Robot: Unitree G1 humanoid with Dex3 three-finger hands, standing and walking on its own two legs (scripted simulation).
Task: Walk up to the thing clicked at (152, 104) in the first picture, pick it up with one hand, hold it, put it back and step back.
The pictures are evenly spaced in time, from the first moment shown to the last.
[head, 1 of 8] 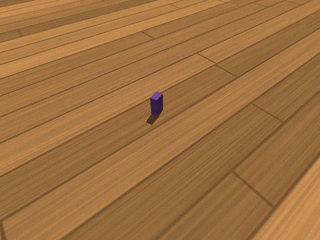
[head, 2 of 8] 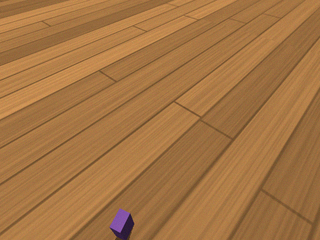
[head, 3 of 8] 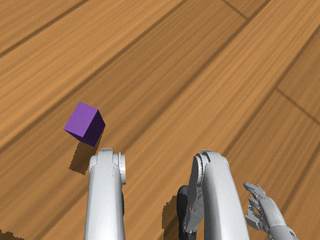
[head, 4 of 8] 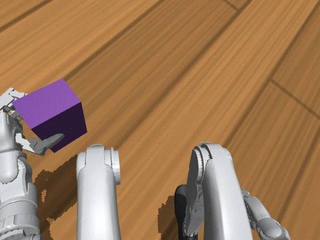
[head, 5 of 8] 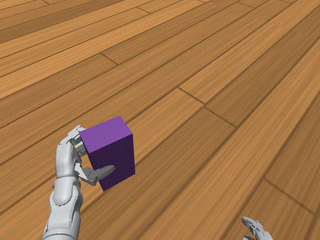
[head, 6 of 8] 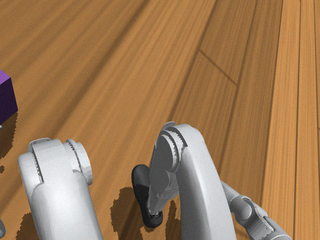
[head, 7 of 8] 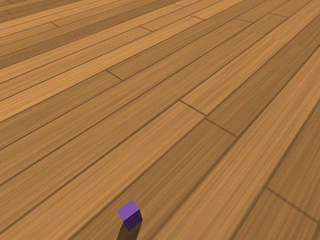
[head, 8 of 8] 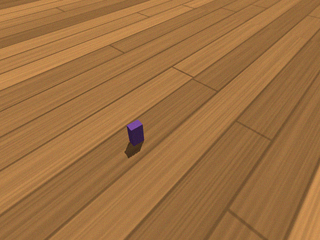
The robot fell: no
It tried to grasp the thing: yes
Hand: left
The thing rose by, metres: 0.67
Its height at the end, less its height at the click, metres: +0.00
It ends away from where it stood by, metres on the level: 0.02
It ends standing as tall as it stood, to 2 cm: yes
